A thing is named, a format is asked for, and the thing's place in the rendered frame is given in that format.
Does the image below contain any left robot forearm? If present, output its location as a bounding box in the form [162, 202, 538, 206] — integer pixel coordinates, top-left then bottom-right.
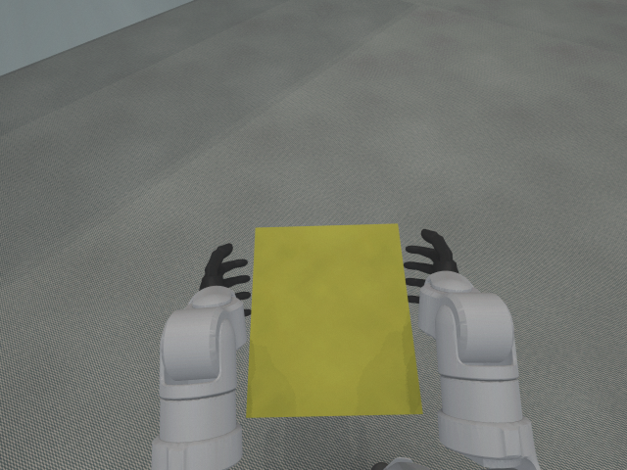
[151, 286, 247, 470]

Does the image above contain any carton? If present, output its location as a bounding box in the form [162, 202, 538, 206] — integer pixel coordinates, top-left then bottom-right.
[246, 223, 423, 418]

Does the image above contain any robot right shin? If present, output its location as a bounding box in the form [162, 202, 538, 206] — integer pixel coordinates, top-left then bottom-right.
[386, 457, 412, 469]

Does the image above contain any robot right hand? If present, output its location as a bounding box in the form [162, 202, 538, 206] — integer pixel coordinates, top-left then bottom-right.
[404, 229, 459, 304]

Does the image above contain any right robot forearm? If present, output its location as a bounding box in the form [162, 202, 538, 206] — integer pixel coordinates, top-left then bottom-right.
[417, 271, 541, 470]

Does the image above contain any robot left hand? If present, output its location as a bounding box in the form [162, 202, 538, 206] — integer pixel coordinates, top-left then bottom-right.
[199, 243, 251, 316]

